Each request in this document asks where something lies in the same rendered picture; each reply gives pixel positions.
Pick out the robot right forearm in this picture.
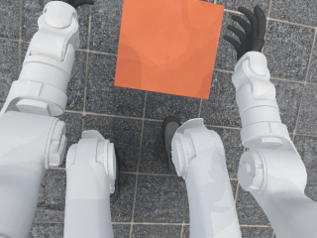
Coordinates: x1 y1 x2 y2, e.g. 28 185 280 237
232 51 307 188

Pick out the robot right hand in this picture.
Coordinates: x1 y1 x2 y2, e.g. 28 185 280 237
223 5 266 60

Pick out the robot left forearm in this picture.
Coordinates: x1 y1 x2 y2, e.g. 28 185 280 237
0 1 80 119

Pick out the robot left thigh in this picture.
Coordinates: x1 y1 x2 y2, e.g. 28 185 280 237
63 137 116 238

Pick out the right robot upper arm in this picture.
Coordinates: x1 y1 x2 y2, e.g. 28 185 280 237
237 148 317 238

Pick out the robot left hand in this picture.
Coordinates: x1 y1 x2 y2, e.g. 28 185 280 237
53 0 94 10

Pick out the carton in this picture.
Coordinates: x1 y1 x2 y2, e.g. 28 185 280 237
114 0 225 99

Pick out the right robot foot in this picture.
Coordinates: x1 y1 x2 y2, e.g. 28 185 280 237
161 116 181 174

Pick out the left robot upper arm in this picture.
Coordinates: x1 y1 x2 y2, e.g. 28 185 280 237
0 110 67 238

